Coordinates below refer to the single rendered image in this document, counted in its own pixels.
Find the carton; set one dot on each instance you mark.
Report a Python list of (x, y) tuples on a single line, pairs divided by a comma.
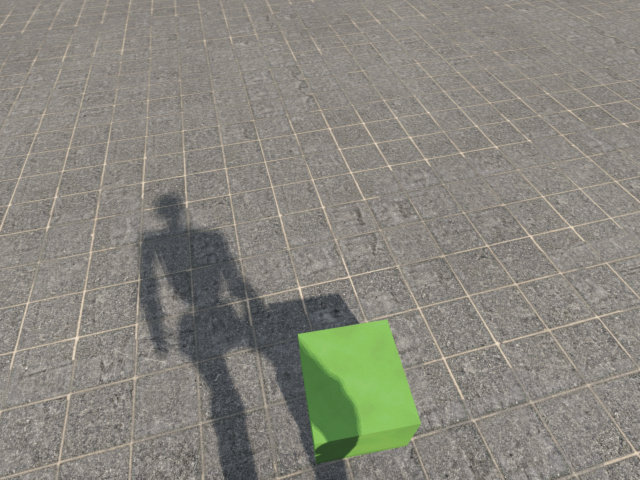
[(357, 393)]

